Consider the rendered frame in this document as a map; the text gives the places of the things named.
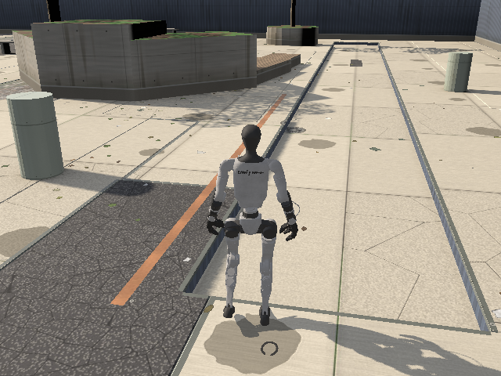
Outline left robot upper arm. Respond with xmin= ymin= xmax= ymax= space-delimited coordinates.
xmin=214 ymin=158 xmax=235 ymax=202

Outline right robot forearm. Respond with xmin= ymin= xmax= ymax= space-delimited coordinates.
xmin=281 ymin=190 xmax=297 ymax=225

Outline left robot shin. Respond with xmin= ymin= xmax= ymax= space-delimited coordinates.
xmin=225 ymin=254 xmax=237 ymax=308

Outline right robot upper arm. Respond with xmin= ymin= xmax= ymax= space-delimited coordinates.
xmin=267 ymin=158 xmax=289 ymax=203

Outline right robot hand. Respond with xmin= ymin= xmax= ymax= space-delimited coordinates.
xmin=279 ymin=222 xmax=298 ymax=241

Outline left robot forearm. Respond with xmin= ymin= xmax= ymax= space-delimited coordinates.
xmin=207 ymin=190 xmax=222 ymax=222

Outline left robot hand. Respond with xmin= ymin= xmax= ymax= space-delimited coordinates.
xmin=206 ymin=219 xmax=225 ymax=235

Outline robot torso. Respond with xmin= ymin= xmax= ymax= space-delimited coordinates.
xmin=232 ymin=155 xmax=269 ymax=235

